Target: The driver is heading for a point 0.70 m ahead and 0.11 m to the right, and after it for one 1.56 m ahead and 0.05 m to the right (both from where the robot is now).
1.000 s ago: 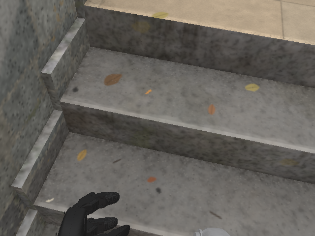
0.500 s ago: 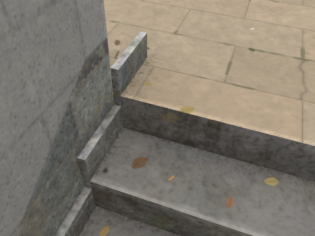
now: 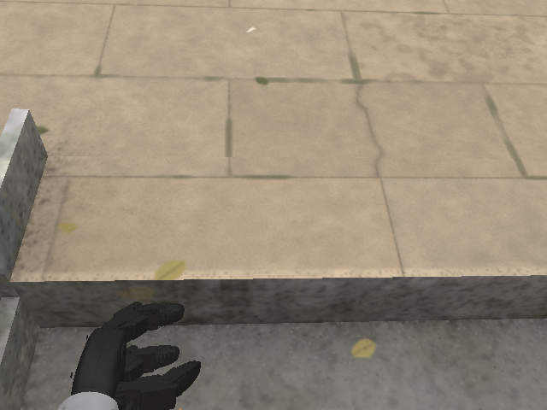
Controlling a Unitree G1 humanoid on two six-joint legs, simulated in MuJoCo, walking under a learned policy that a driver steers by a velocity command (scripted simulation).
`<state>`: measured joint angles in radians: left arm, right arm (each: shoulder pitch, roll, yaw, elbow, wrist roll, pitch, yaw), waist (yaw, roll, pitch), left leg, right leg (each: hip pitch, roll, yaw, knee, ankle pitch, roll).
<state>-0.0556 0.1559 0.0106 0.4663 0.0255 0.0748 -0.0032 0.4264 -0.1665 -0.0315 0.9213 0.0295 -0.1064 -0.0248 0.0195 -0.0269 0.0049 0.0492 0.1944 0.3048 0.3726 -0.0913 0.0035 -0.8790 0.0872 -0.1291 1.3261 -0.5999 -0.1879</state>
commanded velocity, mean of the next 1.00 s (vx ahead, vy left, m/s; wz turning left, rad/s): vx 0.99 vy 0.00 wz -0.29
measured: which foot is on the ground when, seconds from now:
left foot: up 0.00-0.36, down 0.38-0.72, up 0.74-1.00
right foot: down 0.00-0.36, up 0.38-0.70, down 0.72-1.00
